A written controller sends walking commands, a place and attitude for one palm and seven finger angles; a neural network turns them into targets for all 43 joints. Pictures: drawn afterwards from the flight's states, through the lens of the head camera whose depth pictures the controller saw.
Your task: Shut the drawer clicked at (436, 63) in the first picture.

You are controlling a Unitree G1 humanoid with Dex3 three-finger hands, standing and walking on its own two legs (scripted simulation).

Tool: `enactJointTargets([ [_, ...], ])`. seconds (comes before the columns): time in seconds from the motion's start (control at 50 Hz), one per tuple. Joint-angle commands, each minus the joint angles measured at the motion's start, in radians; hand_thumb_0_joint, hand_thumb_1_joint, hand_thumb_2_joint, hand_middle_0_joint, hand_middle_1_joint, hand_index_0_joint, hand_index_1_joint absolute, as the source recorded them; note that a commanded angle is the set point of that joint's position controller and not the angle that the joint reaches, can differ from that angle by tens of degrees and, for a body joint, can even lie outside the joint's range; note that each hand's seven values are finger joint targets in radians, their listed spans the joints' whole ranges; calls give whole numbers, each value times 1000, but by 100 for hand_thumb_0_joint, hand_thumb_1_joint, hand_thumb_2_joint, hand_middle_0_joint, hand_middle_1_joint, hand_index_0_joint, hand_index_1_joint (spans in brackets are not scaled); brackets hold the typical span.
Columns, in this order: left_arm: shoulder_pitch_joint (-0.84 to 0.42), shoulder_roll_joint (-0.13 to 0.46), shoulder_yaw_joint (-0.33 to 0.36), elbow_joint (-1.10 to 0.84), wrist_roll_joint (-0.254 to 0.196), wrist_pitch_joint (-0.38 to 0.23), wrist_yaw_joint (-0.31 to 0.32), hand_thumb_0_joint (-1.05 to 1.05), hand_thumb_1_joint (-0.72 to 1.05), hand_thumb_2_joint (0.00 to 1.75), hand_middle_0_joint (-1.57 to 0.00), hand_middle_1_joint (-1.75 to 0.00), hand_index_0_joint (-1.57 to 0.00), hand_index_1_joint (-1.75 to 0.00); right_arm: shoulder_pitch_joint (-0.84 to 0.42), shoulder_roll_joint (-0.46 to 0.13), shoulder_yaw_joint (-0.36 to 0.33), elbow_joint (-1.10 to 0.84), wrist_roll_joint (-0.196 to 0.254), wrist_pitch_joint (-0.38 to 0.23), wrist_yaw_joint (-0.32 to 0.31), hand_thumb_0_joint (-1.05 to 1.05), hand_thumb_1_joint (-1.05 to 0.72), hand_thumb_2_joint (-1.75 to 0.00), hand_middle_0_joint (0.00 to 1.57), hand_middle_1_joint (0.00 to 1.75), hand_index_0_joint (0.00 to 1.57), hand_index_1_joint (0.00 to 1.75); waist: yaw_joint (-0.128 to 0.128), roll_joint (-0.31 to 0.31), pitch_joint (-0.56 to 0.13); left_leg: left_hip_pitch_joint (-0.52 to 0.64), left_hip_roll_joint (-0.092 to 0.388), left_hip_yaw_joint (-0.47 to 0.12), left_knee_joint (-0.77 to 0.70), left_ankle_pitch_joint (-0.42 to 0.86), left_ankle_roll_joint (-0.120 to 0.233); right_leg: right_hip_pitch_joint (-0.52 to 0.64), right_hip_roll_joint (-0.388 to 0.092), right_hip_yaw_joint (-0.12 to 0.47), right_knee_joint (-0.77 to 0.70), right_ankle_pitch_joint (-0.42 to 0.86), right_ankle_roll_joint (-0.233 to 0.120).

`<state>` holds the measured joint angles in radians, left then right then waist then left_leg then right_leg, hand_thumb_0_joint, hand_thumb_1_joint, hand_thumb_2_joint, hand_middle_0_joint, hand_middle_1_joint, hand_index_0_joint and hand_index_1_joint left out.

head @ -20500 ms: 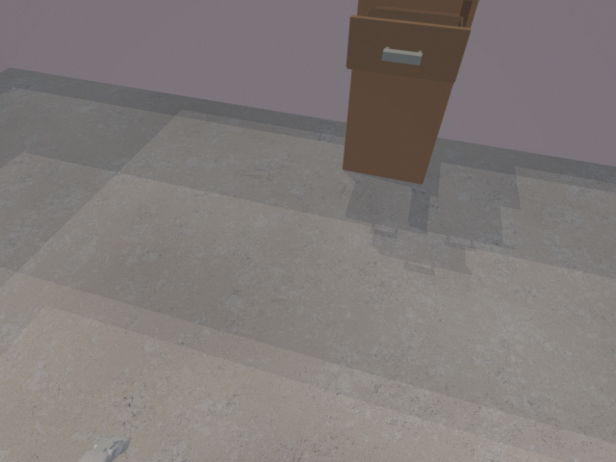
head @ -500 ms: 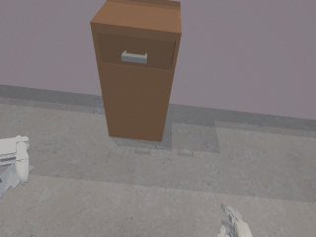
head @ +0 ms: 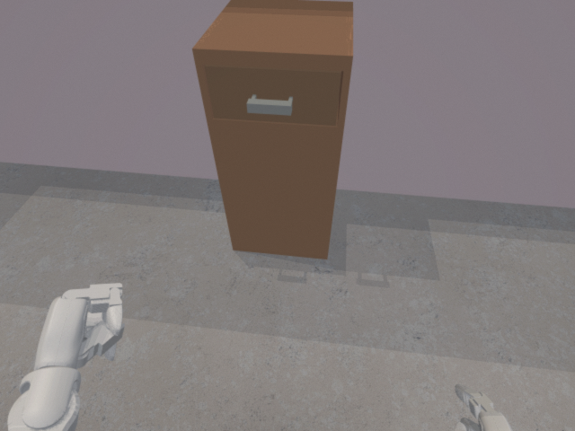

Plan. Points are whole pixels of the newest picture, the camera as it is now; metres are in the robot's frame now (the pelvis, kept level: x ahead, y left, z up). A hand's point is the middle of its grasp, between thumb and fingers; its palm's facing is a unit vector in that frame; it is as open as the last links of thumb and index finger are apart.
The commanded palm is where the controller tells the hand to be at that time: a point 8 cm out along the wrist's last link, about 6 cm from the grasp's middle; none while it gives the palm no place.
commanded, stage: let the arm hang, fingers relaxed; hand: left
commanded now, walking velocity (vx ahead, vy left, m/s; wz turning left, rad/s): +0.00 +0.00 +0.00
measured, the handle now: (271, 102) +0.93 +0.08 -0.01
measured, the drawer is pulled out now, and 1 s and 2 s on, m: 0.00 0.00 0.00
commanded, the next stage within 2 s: look to check the result in 1.00 s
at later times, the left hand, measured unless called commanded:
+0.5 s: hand out of the picture -0.03 +0.20 -0.16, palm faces +0.04 -0.97 -0.25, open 5.5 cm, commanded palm none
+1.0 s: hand out of the picture +0.02 +0.17 -0.16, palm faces +0.03 -0.98 -0.19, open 7.3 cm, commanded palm none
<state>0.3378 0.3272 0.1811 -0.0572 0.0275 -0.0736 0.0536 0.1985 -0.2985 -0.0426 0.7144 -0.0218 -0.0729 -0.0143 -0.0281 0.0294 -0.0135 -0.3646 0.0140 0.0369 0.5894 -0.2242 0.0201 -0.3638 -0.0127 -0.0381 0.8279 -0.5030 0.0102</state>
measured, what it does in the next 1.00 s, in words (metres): stands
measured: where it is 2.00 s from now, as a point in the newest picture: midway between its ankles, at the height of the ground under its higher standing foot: outside the picture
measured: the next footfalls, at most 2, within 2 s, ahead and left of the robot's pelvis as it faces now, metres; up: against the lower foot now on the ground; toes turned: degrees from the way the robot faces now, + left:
none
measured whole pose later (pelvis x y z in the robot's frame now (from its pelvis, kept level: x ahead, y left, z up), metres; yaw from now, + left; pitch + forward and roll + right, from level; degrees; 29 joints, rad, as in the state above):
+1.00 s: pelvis +0.01 +0.00 +0.01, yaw +0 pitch -2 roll +0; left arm 0.26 0.14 0.01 1.13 0.01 0.00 0.03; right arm 0.29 -0.12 -0.02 1.12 -0.02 0.01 -0.03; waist -0.01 0.01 0.04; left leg -0.24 0.00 0.03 0.43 -0.16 0.01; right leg -0.19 -0.01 0.01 0.44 -0.22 0.01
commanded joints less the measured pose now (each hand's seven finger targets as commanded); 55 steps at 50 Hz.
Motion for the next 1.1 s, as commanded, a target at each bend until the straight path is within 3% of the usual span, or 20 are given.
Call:
enactJointTargets([
  [0.0, 53, -43, -107, 316, 5, 75, -42, 0, 90, 90, -116, -134, -116, -134, 3, -92, -3, -73, -21, 23, 6, 0, -90, -90, 20, 30, 20, 30, 46, -67, -132, 102, 219, -233, -87, 534, 142, 89, -2, 26, -137, 45, -3],
  [0.02, 70, -19, -105, 389, 6, 74, -44, 0, 90, 90, -112, -130, -112, -130, -28, -77, 3, -67, -8, 35, 2, 0, -90, -90, 20, 30, 20, 30, 76, -155, -158, 36, 138, -158, -32, 308, 81, 219, -17, 40, -300, 246, -1],
  [0.04, 51, 47, -103, 447, 7, 72, -41, 0, 90, 90, -108, -125, -108, -125, -43, -33, 8, -72, 10, 49, 2, 0, -90, -90, 20, 30, 20, 30, 76, -306, -141, -49, 21, -74, 38, -19, 17, 245, -142, 214, -431, 335, -29],
  [0.06, 9, 91, -98, 517, 9, 68, -44, 0, 90, 90, -104, -121, -104, -121, -25, -17, 0, -49, -1, 60, 5, 0, -90, -90, 20, 30, 20, 30, 50, -321, -71, -66, -27, -42, 84, -207, -13, 154, -256, 341, -508, 365, -96],
  [0.08, -47, 115, -106, 554, 8, 75, -46, 0, 90, 90, -100, -117, -100, -117, 22, -27, -3, -19, -3, 73, 11, 0, -90, -90, 20, 30, 20, 30, 17, -200, -48, -8, -17, -30, 104, -250, -16, 78, -284, 320, -513, 258, -144],
  [0.1, -92, 111, -119, 591, 5, 86, -48, 0, 90, 90, -96, -112, -96, -112, 56, -24, -4, 13, 1, 87, 19, 0, -90, -90, 20, 30, 20, 30, -18, -34, -11, 92, -17, -27, 83, -226, -8, -73, -252, 264, -537, -42, -137],
  [0.12, -128, 80, -124, 632, 0, 89, -42, 0, 90, 90, -92, -108, -92, -108, 45, -2, 1, 49, -8, 98, 16, 0, -90, -90, 20, 30, 20, 30, -16, -85, 52, 109, -12, -33, 68, -139, -5, -137, -174, 253, -545, -100, -116],
  [0.14, -139, 57, -130, 682, -5, 86, -39, 0, 90, 90, -88, -104, -88, -104, 50, 2, 5, 75, -9, 97, 13, 0, -90, -90, 20, 30, 20, 30, -16, -110, 80, 129, -1, -42, 48, -53, -4, -140, -147, 227, -525, -22, -107],
  [0.18, -110, 34, -142, 770, -11, 76, -37, 0, 90, 90, -80, -95, -80, -95, 79, 6, 13, 116, -1, 86, 10, 0, -90, -90, 20, 30, 20, 30, -14, -47, 53, 164, 37, -88, -54, 84, -1, -71, -98, 150, -454, 165, -79],
  [0.2, -73, -15, -130, 793, -12, 73, -32, 0, 90, 90, -76, -91, -76, -91, 79, 8, 11, 129, -8, 81, 5, 0, -90, -90, 20, 30, 20, 30, 4, 45, 21, 138, 75, -126, -105, 99, 9, -7, -75, 116, -423, 217, -63],
  [0.22, -55, -17, -134, 826, -12, 76, -30, 0, 90, 90, -72, -86, -72, -86, 65, 8, 11, 146, -8, 82, 3, 0, -90, -90, 20, 30, 20, 30, 18, 103, 20, 85, 86, -145, -148, 23, 15, 51, -60, 106, -429, 185, -55],
  [0.24, -50, -9, -137, 863, -13, 79, -30, 0, 90, 90, -68, -82, -68, -82, 64, 15, 11, 162, -7, 83, 2, 0, -90, -90, 20, 30, 20, 30, 24, 120, 24, 53, 80, -152, -181, -45, 16, 85, -55, 104, -432, 156, -57],
  [0.26, -41, -9, -135, 891, -14, 80, -31, 0, 90, 90, -64, -78, -64, -78, 65, 20, 8, 176, -6, 84, 0, 0, -90, -90, 20, 30, 20, 30, 28, 104, 32, 43, 76, -150, -199, -94, 16, 96, -54, 107, -443, 143, -59],
  [0.32, -30, -12, -142, 968, -17, 75, -33, 0, 90, 90, -52, -65, -52, -65, 102, 13, 6, 220, -2, 79, -6, 0, -90, -90, 20, 30, 20, 30, 27, 21, -4, 89, 82, -146, -216, -72, 18, 128, -61, 101, -460, 184, -62],
  [0.48, -6, -19, -153, 1095, -15, 73, -27, 0, 90, 90, -20, -30, -20, -30, 136, 10, 5, 303, 6, 75, -12, 0, -90, -90, 20, 30, 20, 30, 25, 0, 49, 124, 91, -142, -270, -83, 19, 104, -62, 88, -480, 195, -56],
  [0.56, 2, -37, -157, 1134, -13, 74, -24, 0, 90, 90, -20, -30, -20, -30, 147, 30, 7, 332, 3, 77, -13, 0, -90, -90, 20, 30, 20, 30, 22, -3, 89, 113, 85, -134, -287, -122, 17, 86, -64, 91, -493, 168, -52],
  [0.72, -1, -67, -157, 1165, -12, 69, -18, 0, 90, 90, -20, -30, -20, -30, 155, 60, 9, 366, 4, 74, -15, 0, -90, -90, 20, 30, 20, 30, 21, -24, 106, 127, 83, -122, -285, -69, 15, 81, -67, 92, -491, 205, -47],
  [0.76, -1, -72, -157, 1170, -13, 69, -18, 0, 90, 90, -20, -30, -20, -30, 151, 63, 10, 371, 3, 73, -16, 0, -90, -90, 20, 30, 20, 30, 21, -2, 111, 130, 81, -117, -284, -64, 13, 78, -66, 97, -490, 211, -47],
  [0.82, -3, -74, -154, 1172, -13, 66, -17, 0, 90, 90, -20, -30, -20, -30, 157, 70, 9, 376, 4, 70, -17, 0, -90, -90, 20, 30, 20, 30, 22, -26, 95, 138, 79, -109, -274, -34, 12, 95, -70, 97, -494, 226, -47],
  [1.08, -8, -76, -149, 1178, -15, 61, -14, 0, 90, 90, -20, -30, -20, -30, 167, 77, 4, 394, 6, 72, -20, 0, -90, -90, 20, 30, 20, 30, 19, -27, 97, 170, 74, -89, -245, 16, 7, 91, -71, 108, -509, 232, -53],
])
